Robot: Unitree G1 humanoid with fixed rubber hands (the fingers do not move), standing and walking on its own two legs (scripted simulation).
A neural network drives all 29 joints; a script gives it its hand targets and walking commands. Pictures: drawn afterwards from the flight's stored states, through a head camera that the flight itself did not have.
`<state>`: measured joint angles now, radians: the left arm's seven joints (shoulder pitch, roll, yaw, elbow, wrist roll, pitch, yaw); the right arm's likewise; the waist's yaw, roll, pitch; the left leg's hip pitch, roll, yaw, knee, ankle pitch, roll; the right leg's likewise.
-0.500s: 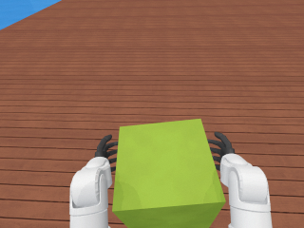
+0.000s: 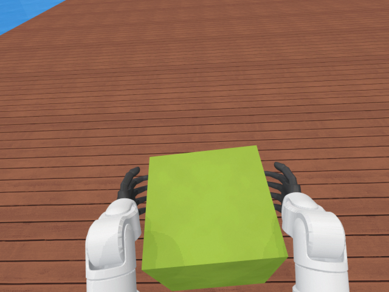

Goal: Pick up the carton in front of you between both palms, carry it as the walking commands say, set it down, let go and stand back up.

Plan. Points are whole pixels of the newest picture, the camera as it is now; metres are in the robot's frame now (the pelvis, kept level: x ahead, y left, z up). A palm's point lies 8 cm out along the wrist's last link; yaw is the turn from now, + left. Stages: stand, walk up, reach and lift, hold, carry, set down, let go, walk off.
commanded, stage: carry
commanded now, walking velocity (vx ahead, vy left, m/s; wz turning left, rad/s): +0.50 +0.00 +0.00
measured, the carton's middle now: (210, 224) +0.27 -0.01 +0.02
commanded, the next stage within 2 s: none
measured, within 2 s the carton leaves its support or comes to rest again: neither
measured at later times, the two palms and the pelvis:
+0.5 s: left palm (138, 114) +0.60 +0.18 +0.08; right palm (240, 107) +0.59 -0.12 +0.09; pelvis +0.33 +0.03 +0.00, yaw -2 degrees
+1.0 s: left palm (156, 69) +0.88 +0.15 +0.09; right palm (233, 66) +0.88 -0.15 +0.08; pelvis +0.60 +0.00 +0.02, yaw +1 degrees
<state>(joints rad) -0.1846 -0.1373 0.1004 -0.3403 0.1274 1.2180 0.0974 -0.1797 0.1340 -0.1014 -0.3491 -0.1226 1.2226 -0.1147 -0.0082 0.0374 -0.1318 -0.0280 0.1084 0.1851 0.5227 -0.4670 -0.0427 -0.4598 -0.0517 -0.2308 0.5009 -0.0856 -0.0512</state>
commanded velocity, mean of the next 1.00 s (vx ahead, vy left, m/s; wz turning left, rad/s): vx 0.30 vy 0.00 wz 0.00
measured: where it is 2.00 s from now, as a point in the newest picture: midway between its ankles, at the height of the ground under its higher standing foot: (201, 234)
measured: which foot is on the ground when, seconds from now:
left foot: down 0.00-0.00, up 0.02-0.40, down 0.42-0.88, up 0.90-1.00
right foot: down 0.00-0.44, up 0.46-0.82, down 0.84-1.00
